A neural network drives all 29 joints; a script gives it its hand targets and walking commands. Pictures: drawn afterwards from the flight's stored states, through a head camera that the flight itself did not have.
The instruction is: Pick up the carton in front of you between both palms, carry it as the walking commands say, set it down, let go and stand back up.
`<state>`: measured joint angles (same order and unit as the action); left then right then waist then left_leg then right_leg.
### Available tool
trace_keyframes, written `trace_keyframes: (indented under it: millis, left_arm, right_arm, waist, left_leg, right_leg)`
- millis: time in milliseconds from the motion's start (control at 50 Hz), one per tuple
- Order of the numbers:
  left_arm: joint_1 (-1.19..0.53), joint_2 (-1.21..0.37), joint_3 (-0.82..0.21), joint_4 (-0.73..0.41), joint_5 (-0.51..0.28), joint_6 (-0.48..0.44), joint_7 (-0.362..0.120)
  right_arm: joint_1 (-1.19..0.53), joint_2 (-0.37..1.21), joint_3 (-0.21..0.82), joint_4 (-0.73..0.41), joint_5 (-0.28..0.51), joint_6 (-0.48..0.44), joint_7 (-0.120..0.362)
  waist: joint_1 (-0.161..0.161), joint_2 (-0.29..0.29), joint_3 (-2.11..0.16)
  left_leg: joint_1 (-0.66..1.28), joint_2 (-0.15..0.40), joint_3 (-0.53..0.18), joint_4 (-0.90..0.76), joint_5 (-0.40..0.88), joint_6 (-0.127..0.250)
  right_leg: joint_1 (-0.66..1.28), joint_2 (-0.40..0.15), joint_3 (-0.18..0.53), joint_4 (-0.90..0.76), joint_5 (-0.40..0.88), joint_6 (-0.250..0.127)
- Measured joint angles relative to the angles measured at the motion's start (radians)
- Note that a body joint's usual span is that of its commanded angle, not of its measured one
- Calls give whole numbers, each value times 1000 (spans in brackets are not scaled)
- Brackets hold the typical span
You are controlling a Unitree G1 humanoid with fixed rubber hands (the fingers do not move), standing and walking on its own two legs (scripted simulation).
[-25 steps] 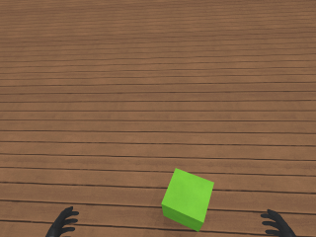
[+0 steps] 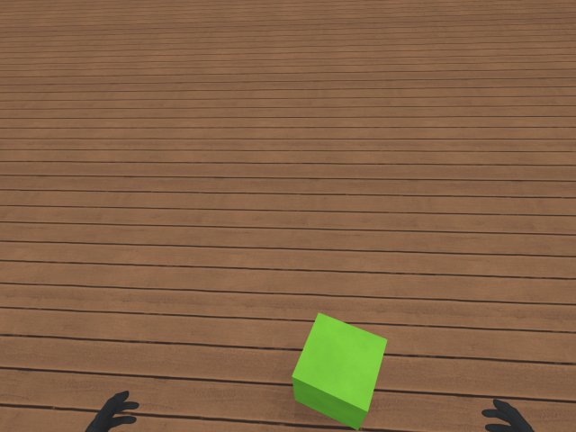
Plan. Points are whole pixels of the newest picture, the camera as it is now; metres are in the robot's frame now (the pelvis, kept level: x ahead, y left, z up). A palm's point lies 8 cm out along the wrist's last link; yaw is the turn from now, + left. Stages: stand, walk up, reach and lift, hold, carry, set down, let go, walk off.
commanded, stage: stand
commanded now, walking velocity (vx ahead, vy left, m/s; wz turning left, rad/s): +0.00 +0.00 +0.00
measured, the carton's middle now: (338, 371) +0.39 -0.08 -0.65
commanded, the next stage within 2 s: none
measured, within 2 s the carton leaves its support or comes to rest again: neither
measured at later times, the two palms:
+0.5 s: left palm out of the picture +0.08 +0.31 -0.09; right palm out of the picture +0.08 -0.30 -0.11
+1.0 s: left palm out of the picture +0.07 +0.32 -0.09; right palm out of the picture +0.07 -0.30 -0.11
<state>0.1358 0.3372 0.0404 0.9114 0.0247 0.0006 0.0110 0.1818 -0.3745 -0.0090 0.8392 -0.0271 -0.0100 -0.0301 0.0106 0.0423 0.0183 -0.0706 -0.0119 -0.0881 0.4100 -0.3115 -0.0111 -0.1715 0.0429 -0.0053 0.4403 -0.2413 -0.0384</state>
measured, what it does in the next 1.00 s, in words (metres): stands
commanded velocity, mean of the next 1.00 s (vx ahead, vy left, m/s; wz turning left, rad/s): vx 0.00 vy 0.00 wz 0.00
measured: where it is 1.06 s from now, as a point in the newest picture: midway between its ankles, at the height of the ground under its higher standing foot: outside the picture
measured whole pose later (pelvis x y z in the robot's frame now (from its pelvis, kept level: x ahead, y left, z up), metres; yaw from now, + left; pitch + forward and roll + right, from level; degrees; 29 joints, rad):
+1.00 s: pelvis -0.02 +0.00 +0.01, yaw +0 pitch -2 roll +0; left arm 0.09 0.38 0.01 1.06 0.01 -0.01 0.00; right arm 0.15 -0.40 0.00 1.00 -0.02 -0.02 -0.02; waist 0.01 0.03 0.03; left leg -0.05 -0.02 -0.08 0.33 -0.24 -0.01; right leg -0.15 0.03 0.01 0.36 -0.17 -0.03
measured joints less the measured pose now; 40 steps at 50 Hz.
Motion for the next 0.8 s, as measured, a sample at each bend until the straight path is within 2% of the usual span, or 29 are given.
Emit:
trace_keyframes:
  millis: [380,800]
  left_arm:
    - [-14,23,-14,90,-6,-7,-6]
    - [-36,39,-24,141,-12,-10,-6]
  right_arm:
    - [-12,-13,7,96,4,-6,6]
    - [-27,-21,9,151,8,-7,9]
  waist:
    - [-2,-8,7]
    - [-3,-13,13]
  left_leg:
    - [13,-3,7,-48,45,3]
    - [19,-4,9,-72,66,3]
  right_leg:
    - [14,-7,9,-50,47,6]
    - [19,-9,13,-73,67,9]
